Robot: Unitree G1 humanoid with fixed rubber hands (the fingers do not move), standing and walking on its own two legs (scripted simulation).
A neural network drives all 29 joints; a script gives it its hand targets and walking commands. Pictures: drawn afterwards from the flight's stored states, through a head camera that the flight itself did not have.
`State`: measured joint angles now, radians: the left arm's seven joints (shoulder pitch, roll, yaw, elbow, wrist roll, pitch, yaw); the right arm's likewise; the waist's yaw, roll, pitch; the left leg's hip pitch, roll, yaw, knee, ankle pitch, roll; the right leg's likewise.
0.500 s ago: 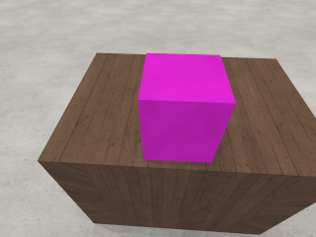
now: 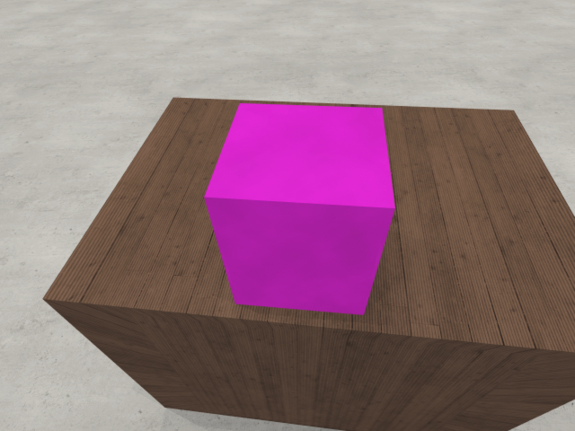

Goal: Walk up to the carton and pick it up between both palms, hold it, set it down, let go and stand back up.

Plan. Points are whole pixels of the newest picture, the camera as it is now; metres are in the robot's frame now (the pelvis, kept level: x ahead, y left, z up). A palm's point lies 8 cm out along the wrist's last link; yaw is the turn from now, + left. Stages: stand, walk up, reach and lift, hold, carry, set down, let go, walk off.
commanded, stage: walk up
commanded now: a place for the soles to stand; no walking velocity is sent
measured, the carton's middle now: (303, 212) +0.43 -0.01 +0.07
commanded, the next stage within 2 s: reach and lift in 1.42 s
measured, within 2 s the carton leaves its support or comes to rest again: neither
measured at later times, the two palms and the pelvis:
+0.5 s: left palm out of the picture +0.07 +0.27 -0.12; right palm out of the picture +0.07 -0.24 -0.13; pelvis +0.03 +0.02 +0.01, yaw -4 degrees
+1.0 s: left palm out of the picture +0.05 +0.29 -0.13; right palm out of the picture +0.02 -0.22 -0.13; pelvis +0.02 +0.04 +0.01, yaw -7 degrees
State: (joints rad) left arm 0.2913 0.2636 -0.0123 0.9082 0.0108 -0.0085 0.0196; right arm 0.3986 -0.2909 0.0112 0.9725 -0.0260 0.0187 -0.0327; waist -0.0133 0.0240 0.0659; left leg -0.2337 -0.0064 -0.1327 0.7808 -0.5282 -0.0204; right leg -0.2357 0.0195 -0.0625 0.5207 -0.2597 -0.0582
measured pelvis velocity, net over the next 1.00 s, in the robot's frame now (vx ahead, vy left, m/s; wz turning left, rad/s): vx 0.02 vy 0.04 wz -0.11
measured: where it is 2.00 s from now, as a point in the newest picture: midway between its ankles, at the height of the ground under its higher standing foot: outside the picture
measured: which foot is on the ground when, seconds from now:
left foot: up 0.00-0.28, down 0.30-1.00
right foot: down 0.00-1.00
